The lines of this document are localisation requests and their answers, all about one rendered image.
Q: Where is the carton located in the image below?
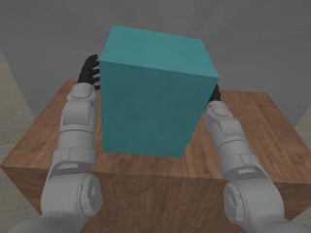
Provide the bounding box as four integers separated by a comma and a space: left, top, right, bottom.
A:
99, 24, 220, 158

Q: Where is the right robot hand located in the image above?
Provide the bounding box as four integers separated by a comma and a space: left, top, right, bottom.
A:
205, 84, 221, 110

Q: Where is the left robot hand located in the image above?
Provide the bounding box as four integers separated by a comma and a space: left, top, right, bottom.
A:
78, 54, 100, 90

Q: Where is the robot right forearm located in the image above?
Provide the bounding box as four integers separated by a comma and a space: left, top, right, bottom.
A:
203, 100, 285, 214

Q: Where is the pedestal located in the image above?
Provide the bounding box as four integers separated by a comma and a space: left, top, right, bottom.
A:
0, 80, 311, 233

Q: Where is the left robot upper arm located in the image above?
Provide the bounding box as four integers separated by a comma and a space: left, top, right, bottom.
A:
7, 172, 103, 233

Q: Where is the robot left forearm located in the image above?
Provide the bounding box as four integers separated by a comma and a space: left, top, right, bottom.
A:
40, 83, 98, 212

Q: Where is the right robot upper arm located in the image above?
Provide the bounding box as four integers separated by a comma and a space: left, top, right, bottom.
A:
224, 178, 311, 233

